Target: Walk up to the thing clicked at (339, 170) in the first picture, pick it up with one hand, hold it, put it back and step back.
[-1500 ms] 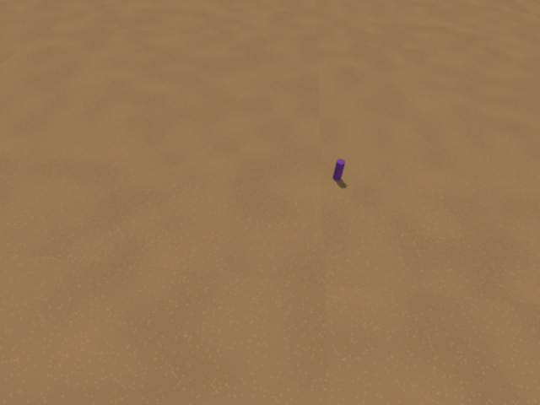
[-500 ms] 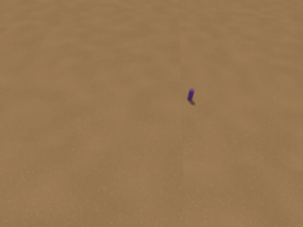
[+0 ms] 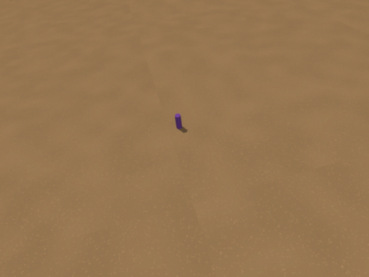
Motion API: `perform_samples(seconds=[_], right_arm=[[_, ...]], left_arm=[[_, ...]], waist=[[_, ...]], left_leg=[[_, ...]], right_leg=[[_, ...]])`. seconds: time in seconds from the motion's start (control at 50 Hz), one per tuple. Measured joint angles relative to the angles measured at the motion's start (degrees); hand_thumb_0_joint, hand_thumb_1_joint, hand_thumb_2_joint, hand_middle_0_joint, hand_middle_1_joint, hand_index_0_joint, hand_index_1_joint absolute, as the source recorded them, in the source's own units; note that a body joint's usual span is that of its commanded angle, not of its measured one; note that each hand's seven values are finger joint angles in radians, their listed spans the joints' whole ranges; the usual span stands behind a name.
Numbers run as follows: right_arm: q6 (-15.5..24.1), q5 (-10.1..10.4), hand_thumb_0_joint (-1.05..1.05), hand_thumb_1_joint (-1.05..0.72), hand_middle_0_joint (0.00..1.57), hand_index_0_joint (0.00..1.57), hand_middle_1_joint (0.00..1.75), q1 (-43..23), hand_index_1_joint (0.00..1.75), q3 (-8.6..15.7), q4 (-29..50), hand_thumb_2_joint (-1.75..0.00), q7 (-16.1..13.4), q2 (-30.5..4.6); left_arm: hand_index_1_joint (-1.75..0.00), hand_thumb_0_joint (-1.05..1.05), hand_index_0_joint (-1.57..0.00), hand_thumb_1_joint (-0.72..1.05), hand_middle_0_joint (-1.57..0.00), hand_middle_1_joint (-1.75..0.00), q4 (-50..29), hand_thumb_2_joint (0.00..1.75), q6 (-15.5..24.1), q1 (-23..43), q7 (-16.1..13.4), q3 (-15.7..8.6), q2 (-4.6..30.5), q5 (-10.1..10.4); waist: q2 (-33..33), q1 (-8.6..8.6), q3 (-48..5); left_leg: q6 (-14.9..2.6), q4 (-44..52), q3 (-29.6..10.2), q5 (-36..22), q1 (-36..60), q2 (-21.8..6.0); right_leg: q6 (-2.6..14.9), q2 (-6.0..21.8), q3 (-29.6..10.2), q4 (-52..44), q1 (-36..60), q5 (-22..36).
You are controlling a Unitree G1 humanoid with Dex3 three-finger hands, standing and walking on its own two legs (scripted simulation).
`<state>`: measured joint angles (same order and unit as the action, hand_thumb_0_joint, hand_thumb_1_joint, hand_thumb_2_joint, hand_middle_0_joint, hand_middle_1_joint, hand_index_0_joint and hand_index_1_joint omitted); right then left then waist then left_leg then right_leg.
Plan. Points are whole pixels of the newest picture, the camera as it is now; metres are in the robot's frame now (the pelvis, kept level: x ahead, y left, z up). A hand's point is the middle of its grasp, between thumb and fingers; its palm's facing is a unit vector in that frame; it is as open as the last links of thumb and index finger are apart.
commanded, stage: walk up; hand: left
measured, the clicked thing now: (178, 121) +1.36 +0.10 -0.68
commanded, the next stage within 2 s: none
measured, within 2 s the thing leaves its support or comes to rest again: neither
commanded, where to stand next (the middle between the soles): +1.12 +0.48 m, yaw -87 degrees
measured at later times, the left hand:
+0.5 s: hand (73, 183) +0.46 +0.38 -0.14, palm faces -0.37 -0.76 -0.53, open 7.4 cm
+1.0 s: hand (104, 113) +0.77 +0.34 -0.10, palm faces -0.46 -0.68 -0.57, open 7.4 cm
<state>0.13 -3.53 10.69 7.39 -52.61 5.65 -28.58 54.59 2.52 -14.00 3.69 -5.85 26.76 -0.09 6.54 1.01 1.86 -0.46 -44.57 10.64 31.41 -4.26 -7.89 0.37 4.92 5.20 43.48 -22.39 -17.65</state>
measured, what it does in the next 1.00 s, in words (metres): walks ahead, turning right: left foot, then right foot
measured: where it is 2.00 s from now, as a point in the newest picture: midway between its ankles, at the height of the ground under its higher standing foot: (138, 172)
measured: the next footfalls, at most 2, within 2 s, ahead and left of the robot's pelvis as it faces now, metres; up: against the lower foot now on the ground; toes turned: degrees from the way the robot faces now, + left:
left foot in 0.40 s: +0.43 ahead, +0.18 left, +0.00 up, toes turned -17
right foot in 0.84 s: +0.52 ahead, -0.01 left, +0.00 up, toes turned -42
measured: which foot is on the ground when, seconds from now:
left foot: up 0.00-0.38, down 0.40-0.84, up 0.86-1.00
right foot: down 0.00-0.42, up 0.44-0.82, down 0.84-1.00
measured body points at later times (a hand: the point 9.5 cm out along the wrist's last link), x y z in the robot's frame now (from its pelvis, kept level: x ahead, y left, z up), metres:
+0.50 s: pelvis +0.27 +0.11 +0.00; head +0.31 +0.11 +0.45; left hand +0.48 +0.42 -0.10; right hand +0.22 -0.24 -0.09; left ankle +0.39 +0.19 -0.71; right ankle +0.11 -0.05 -0.64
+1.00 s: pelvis +0.53 +0.15 +0.00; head +0.52 +0.11 +0.45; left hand +0.80 +0.38 -0.06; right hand +0.43 -0.15 -0.12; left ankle +0.61 +0.27 -0.62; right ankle +0.50 +0.02 -0.71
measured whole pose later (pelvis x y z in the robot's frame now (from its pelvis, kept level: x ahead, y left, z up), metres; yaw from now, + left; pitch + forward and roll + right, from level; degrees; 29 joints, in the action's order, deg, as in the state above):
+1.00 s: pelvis +0.53 +0.15 +0.00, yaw -36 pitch -3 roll -2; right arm -4.5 -3.7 14.4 4.3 -39.9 5.9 -23.4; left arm 46.1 3.5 -16.8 -6.8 -2.4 23.2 0.9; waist 7.9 1.6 6.1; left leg 2.3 -76.3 -5.8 25.9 -32.1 -2.9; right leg 2.0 1.4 6.2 40.6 -20.5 -17.0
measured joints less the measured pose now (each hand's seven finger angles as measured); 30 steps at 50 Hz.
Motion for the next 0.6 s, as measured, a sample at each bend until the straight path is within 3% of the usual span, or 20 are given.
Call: perform_samples(seconds=[0.06,0.12,0.24,0.34,0.4,0.42,0.44,0.46,0.5,0.54,0.6], right_arm=[[-1.25,0.42,0.01,-0.91,0.20,0.20,0.30,-1.09,0.30,-0.92,0.23,-0.90,1.04,0.05],[-0.63,1.42,0.01,-0.91,0.20,0.20,0.30,-2.91,0.30,-2.28,1.81,-0.90,2.18,0.47],[-0.50,0.73,0.01,-0.91,0.20,0.20,0.30,-3.36,0.30,-3.40,6.18,-0.90,3.80,1.69],[-1.43,-0.08,0.01,-0.91,0.20,0.20,0.30,-2.32,0.30,-2.29,6.86,-0.90,4.27,-0.06],[-1.15,0.03,0.01,-0.91,0.20,0.20,0.30,-0.91,0.30,-1.02,7.30,-0.90,3.92,-0.92],[-0.61,-0.01,0.01,-0.91,0.20,0.20,0.30,-0.57,0.30,-0.42,7.34,-0.90,3.39,-0.18],[-0.10,-0.06,0.01,-0.91,0.20,0.20,0.30,-0.15,0.30,-0.22,7.62,-0.90,2.78,0.80],[0.31,0.05,0.01,-0.91,0.20,0.20,0.30,0.46,0.30,-0.35,7.94,-0.90,2.21,1.54],[0.18,1.20,0.01,-0.91,0.20,0.20,0.30,1.57,0.30,-0.68,7.27,-0.90,1.35,2.97],[-0.57,1.29,0.01,-0.91,0.20,0.20,0.30,2.98,0.30,-0.88,6.47,-0.90,0.84,4.15],[-0.66,0.83,0.01,-0.91,0.20,0.20,0.30,5.65,0.30,-1.14,6.60,-0.90,0.56,4.60]], left_arm=[[-0.30,0.00,-0.20,0.90,-0.20,-0.30,-1.08,0.89,0.68,-1.24,-1.81,0.31,-1.86,0.48],[-0.30,0.00,-0.20,0.90,-0.20,-0.30,0.03,0.89,0.02,-3.50,-2.91,2.27,-4.68,0.79],[-0.31,0.00,-0.20,0.90,-0.21,-0.30,0.36,0.89,1.29,-7.54,-3.69,3.72,-6.79,0.93],[-0.31,0.00,-0.21,0.89,-0.21,-0.31,-1.07,0.89,2.37,-8.37,-4.47,3.38,-5.40,0.25],[-0.31,0.00,-0.21,0.89,-0.21,-0.31,-1.84,0.89,2.00,-7.72,-5.27,2.78,-2.71,-0.35],[-0.31,0.00,-0.21,0.89,-0.21,-0.31,-1.63,0.89,1.57,-6.66,-5.71,2.35,-1.14,-0.55],[-0.31,0.01,-0.21,0.89,-0.21,-0.31,-1.29,0.89,1.06,-5.11,-6.38,1.87,0.31,-0.66],[-0.31,0.01,-0.21,0.90,-0.21,-0.31,-1.20,0.89,0.60,-3.73,-7.04,1.58,1.24,-0.50],[-0.30,0.01,-0.20,0.90,-0.21,-0.30,-1.54,0.89,0.37,-1.66,-7.80,1.69,1.98,-0.08],[-0.30,0.01,-0.20,0.90,-0.20,-0.30,-1.83,0.89,0.78,-0.17,-7.24,2.04,1.93,0.51],[-0.30,0.00,-0.20,0.91,-0.20,-0.30,-2.55,0.89,0.91,0.65,-6.03,2.42,1.61,1.50]], waist=[[1.49,-1.90,0.18],[2.87,-2.03,0.48],[1.75,-2.25,0.86],[1.35,-1.09,0.75],[0.34,-0.04,0.83],[-1.91,0.87,1.41],[-4.36,1.58,2.45],[-5.68,2.11,3.24],[-6.71,3.10,4.06],[-7.02,4.23,4.00],[-6.75,5.60,3.09]], left_leg=[[0.15,-17.38,-9.43,-0.11,-9.85,4.40],[-0.05,-19.91,-12.42,-4.90,-18.54,5.18],[1.48,-11.82,-15.53,-17.15,-30.54,2.17],[2.27,-2.27,-16.19,-21.97,-31.99,0.85],[1.22,4.83,-14.61,-21.71,-26.45,1.59],[1.52,3.54,-13.27,-20.99,-25.85,3.15],[1.38,0.76,-11.47,-18.71,-25.75,4.46],[1.11,-1.31,-10.06,-16.54,-25.45,4.71],[0.29,-0.67,-7.93,-14.63,-22.87,4.33],[-0.51,4.30,-6.13,-15.27,-18.74,4.42],[-2.09,12.08,-3.05,-16.38,-12.73,5.35]], right_leg=[[0.52,-2.43,-1.64,0.38,2.25,-2.74],[0.18,-4.02,-4.10,-6.84,7.73,-0.82],[-1.42,-4.26,-10.78,-16.62,15.25,0.26],[-3.02,-3.64,-14.69,-18.17,17.88,-3.26],[-4.55,-2.56,-16.98,-13.49,17.93,-8.84],[-4.05,-0.90,-17.38,-7.99,16.35,-11.08],[-2.28,0.02,-18.22,0.37,13.52,-12.19],[-0.53,-0.81,-18.27,9.27,9.88,-13.28],[2.36,-3.12,-14.58,23.22,2.40,-11.48],[2.84,-3.54,-8.84,27.97,-3.24,-6.35],[2.02,-3.04,-3.12,24.73,-8.33,-0.38]])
